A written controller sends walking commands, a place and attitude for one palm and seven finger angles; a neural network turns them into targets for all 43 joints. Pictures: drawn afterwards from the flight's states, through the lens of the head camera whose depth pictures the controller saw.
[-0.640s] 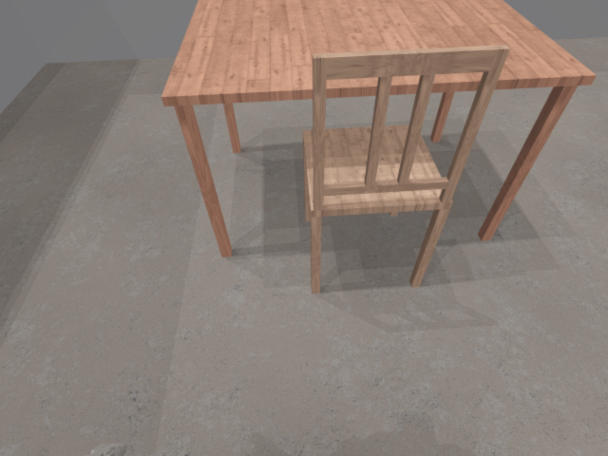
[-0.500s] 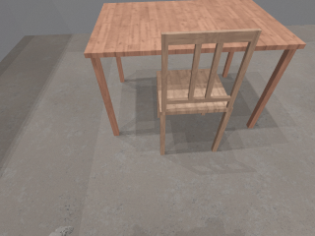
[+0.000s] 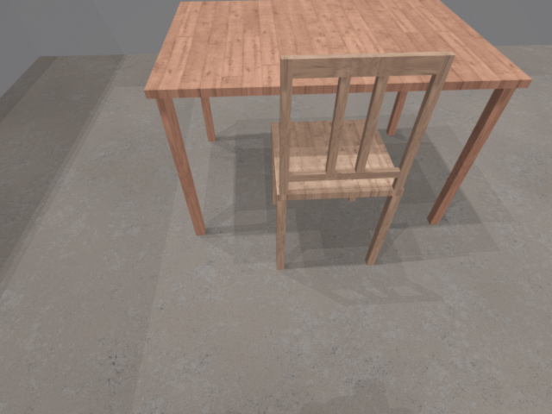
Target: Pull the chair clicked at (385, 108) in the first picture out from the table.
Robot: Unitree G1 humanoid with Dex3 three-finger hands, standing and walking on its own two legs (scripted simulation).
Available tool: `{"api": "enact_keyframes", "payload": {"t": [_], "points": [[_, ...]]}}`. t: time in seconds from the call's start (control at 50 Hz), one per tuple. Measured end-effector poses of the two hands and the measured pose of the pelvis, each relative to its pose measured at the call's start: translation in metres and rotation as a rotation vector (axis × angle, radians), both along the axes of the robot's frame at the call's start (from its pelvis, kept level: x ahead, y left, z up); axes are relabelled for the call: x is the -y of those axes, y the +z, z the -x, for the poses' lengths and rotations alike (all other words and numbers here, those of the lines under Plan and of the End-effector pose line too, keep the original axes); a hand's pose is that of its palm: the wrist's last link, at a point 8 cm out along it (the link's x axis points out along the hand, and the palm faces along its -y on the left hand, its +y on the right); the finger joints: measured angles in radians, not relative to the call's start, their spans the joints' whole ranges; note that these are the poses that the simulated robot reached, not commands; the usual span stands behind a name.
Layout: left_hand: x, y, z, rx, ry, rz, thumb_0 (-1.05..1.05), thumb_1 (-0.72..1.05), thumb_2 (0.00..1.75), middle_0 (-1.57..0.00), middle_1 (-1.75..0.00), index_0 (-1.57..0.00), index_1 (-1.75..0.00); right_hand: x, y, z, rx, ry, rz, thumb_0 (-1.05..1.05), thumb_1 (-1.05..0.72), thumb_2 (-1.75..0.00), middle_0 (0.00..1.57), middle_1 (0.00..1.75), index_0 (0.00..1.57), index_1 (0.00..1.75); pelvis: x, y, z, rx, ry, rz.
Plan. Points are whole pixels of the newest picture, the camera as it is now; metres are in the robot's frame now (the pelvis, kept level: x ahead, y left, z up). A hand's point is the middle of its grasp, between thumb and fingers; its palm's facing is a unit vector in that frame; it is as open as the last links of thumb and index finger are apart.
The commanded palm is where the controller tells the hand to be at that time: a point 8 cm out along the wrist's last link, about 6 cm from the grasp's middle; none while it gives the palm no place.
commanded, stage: stand and wait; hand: left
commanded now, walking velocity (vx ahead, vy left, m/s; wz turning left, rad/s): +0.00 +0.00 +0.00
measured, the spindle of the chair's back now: (336, 129) +0.84 -0.11 -0.07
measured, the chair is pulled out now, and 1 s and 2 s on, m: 0.00 0.00 0.00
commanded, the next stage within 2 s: look at it before walking up in 0.18 s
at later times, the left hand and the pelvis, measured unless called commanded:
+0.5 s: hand out of the picture +0.06 +0.24 -0.15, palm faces -0.01 -0.95 -0.32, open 7.4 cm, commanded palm none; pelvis -0.01 +0.00 +0.00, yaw +0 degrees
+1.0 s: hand out of the picture +0.05 +0.25 -0.16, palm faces -0.02 -0.95 -0.32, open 7.4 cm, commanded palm none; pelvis -0.01 +0.01 +0.00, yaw -1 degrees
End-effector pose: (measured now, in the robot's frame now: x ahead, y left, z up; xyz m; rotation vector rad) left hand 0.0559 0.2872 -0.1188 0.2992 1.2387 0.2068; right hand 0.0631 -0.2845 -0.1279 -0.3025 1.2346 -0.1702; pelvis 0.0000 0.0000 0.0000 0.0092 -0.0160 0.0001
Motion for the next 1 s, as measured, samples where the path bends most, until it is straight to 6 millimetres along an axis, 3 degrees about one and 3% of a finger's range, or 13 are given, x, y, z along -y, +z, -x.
{"api": "enact_keyframes", "payload": {"t": [0.66,1.0], "points": [[-0.002,0.0,0.009,0.003,-0.011,0.015,0.0,0.9,0.9,-0.2,-0.3,-0.2,-0.3,-0.009,0.003,0.017,-0.007,-0.007,-0.008,0.0,-0.9,-0.9,0.21,0.3,0.2,0.3,-0.006,0.003,0.012,0.001,-0.005,0.002],[-0.007,-0.001,0.006,-0.012,-0.01,0.012,0.0,0.9,0.9,-0.2,-0.29,-0.2,-0.3,-0.01,0.004,0.01,-0.001,-0.015,-0.001,0.0,-0.9,-0.9,0.21,0.3,0.2,0.3,-0.009,0.003,0.008,-0.005,-0.021,0.003]]}}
